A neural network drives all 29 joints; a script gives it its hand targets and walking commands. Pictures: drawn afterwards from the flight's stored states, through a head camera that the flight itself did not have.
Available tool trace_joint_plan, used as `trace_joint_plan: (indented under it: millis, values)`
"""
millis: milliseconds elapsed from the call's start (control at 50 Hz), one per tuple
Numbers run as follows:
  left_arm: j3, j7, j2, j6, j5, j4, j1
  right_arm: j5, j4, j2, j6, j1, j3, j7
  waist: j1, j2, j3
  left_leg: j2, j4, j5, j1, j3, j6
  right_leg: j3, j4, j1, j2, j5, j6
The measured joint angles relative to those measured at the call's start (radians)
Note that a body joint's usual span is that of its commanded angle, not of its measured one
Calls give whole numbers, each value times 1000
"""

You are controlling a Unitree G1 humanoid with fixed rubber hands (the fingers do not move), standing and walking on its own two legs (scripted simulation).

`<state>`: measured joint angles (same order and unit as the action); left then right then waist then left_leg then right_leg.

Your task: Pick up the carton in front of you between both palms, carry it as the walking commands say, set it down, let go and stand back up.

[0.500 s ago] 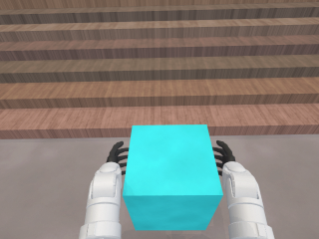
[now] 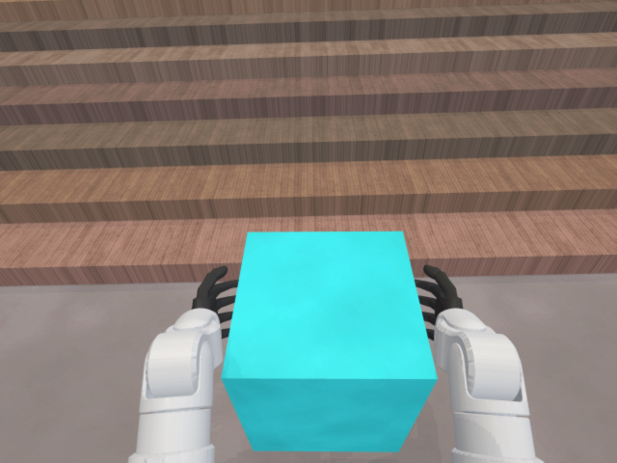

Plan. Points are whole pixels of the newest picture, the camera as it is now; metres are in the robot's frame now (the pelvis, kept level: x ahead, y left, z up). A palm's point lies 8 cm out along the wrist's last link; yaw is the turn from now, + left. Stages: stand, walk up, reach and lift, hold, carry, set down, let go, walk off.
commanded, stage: carry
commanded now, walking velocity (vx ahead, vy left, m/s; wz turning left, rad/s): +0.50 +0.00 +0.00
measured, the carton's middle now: (325, 345) +0.29 +0.01 +0.01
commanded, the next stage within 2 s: none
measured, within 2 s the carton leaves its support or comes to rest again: neither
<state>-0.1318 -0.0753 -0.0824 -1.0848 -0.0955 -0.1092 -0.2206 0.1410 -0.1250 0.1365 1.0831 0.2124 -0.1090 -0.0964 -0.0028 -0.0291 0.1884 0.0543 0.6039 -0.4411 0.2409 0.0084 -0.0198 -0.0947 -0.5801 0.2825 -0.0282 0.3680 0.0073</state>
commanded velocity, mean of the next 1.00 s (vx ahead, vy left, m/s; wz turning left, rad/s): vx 0.50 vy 0.00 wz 0.00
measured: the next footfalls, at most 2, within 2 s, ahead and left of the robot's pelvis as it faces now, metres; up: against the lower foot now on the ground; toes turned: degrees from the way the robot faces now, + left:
left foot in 0.18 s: +0.13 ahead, +0.10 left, +0.00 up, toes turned +10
right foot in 0.56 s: +0.51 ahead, -0.08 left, +0.00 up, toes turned -9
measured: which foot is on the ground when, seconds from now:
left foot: down 0.00-0.00, up 0.02-0.16, down 0.18-0.58, up 0.60-1.00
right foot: down 0.00-0.18, up 0.20-0.54, down 0.56-1.00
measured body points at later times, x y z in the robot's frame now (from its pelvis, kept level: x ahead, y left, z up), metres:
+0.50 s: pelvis +0.28 +0.01 +0.00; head +0.28 +0.02 +0.45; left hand +0.56 +0.16 +0.08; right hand +0.56 -0.15 +0.09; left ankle +0.09 +0.09 -0.73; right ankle +0.43 -0.09 -0.70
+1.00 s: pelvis +0.60 +0.00 +0.01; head +0.60 -0.01 +0.46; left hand +0.90 +0.17 +0.14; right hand +0.92 -0.14 +0.14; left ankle +0.75 +0.13 -0.69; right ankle +0.47 -0.07 -0.73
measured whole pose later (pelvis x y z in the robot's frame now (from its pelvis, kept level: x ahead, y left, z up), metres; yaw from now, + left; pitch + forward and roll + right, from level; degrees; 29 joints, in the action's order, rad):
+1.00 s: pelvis +0.60 +0.00 +0.01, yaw +3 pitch +3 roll +1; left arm -0.15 -0.11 -0.11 -1.24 -0.07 -0.35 -0.35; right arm 0.09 -0.39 0.11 1.26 0.34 -0.15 -0.11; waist -0.02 -0.01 0.07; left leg 0.09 0.65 -0.07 0.63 0.15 0.03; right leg -0.21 -0.28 -0.02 0.00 0.36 -0.04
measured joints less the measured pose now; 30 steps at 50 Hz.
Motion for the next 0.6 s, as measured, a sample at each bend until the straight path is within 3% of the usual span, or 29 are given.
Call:
trace_joint_plan:
  millis: [40, 80, 120, 160, 200, 260, 300, 380, 480, 540, 580, 600]
  values:
    - [7, -9, -31, -28, -4, -19, -11, -15, -70, -13, 40, -31, -15, -1, 0, -3, -5, 17, 118, 17, 53, 26, 1, -27, 24, -33, 2, 17, -1]
    - [18, -20, -64, -51, -18, -63, 8, -41, -123, -21, 66, -58, -34, 1, -4, 27, -11, -3, 217, -53, 120, 65, 6, -37, 65, -72, -17, 36, 4]
    - [44, -25, -57, -76, -21, -128, 39, -54, -160, -7, 84, -64, -46, 3, -9, 57, -27, -30, 172, -82, 163, 108, 12, -30, 111, -115, -38, 38, 16]
    - [45, -27, -52, -99, -20, -195, 60, -59, -190, -2, 93, -62, -31, 4, -16, 77, -52, -53, 4, 35, 159, 153, 17, -18, 121, -155, -58, 58, 29]
    - [23, -29, -48, -113, -14, -249, 76, -57, -192, -1, 95, -45, -1, 4, -27, 83, -67, -59, -49, 180, 120, 192, 57, -14, -11, -131, -83, 105, 31]
    - [-2, -29, -48, -137, -1, -262, 82, -44, -186, -1, 114, -41, 25, 2, -12, 43, -70, -49, -65, 104, 53, 198, 93, 15, -367, 25, -50, 129, 2]
    - [-2, -29, -49, -148, 4, -251, 68, -40, -201, -2, 129, -47, 21, -1, 1, 19, -71, -44, -136, 101, -9, 189, 77, 4, -477, 128, -38, 93, -19]
    - [10, -21, -54, -141, -4, -234, 41, -40, -230, -2, 139, -46, -2, -3, 30, -4, -77, -34, -278, 109, -142, 164, 66, -26, -380, 275, -32, -35, -18]
    - [27, -13, -52, -125, -22, -241, 53, -47, -228, -2, 127, -45, -12, 3, 44, 4, -84, -19, -356, 47, -303, 147, 30, -90, -49, 324, -19, -223, -23]
    - [33, -12, -51, -123, -26, -234, 62, -45, -219, -3, 124, -52, -10, 6, 38, 5, -97, 6, -254, -52, -363, 151, 5, -158, 79, 250, 9, -287, -40]
    - [40, -14, -52, -113, -30, -203, 56, -42, -203, -4, 119, -54, -20, 8, 18, -10, -105, 48, 21, -70, -293, 142, 8, -182, 28, 222, 20, -268, -99]
    - [39, -13, -53, -110, -31, -186, 51, -41, -192, -3, 116, -52, -26, 9, 7, -9, -114, 47, 207, -45, -212, 99, 13, -188, -7, 217, 17, -233, -122]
